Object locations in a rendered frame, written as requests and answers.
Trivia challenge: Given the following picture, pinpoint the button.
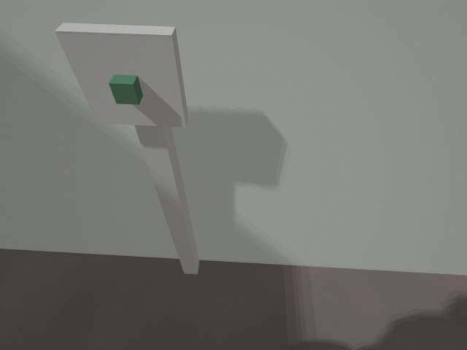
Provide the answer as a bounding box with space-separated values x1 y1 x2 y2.
109 74 143 105

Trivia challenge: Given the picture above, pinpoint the panel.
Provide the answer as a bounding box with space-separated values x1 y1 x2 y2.
55 23 199 275

